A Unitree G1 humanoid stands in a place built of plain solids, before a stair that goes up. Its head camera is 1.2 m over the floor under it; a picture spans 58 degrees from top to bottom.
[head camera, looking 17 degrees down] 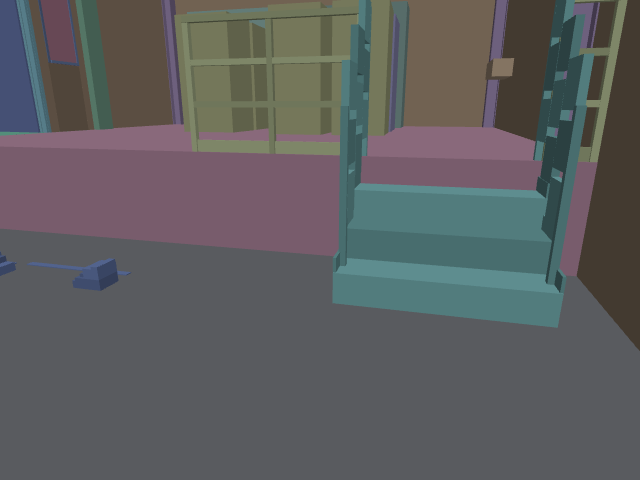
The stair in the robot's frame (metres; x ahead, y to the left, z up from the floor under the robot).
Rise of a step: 0.21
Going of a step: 0.30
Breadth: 1.32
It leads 14 degrees to the right of straight ahead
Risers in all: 4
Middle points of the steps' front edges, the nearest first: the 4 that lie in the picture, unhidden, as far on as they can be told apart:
2.37 -0.72 0.21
2.66 -0.79 0.42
2.96 -0.86 0.63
3.25 -0.94 0.84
